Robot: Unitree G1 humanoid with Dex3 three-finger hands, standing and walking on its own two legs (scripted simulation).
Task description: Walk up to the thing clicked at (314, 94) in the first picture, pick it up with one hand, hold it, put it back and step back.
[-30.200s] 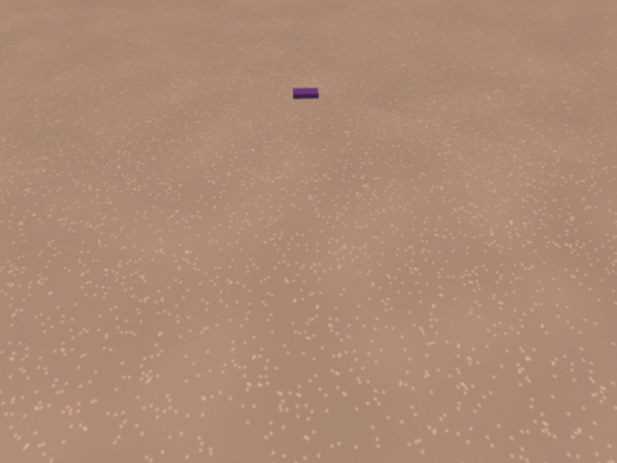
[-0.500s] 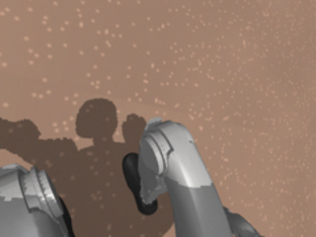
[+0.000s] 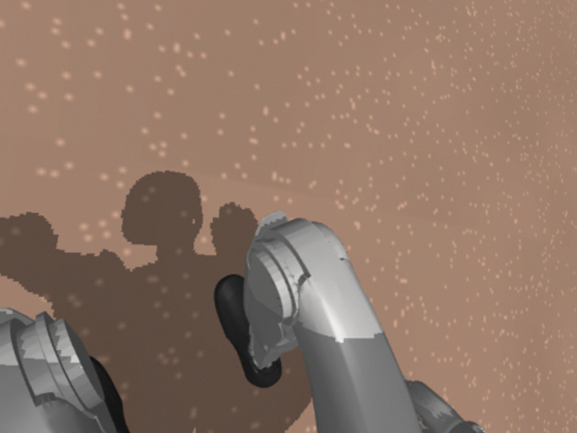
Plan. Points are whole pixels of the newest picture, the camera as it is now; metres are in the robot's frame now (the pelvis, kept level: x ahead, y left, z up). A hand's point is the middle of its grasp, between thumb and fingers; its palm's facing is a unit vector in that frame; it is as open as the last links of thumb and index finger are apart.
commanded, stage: open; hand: left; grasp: from above
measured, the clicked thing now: out of the picture +0.47 +0.35 -0.29
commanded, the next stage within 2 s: withdraw in 0.96 s
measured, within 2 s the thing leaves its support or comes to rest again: neither
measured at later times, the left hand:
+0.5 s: hand out of the picture +0.46 +0.34 -0.24, palm faces -0.44 -0.14 -0.89, open 12.3 cm
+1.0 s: hand out of the picture +0.46 +0.34 -0.25, palm faces -0.44 -0.14 -0.89, open 14.0 cm
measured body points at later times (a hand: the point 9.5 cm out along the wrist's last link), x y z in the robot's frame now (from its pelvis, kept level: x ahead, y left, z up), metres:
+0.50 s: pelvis +0.00 +0.00 +0.00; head +0.28 +0.13 +0.32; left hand +0.48 +0.34 -0.19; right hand +0.03 -0.25 -0.05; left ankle +0.06 +0.12 -0.27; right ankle +0.12 -0.12 -0.27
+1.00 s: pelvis +0.00 +0.00 +0.00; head +0.29 +0.13 +0.32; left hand +0.48 +0.34 -0.20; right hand +0.03 -0.25 -0.05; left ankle +0.06 +0.12 -0.27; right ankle +0.12 -0.12 -0.27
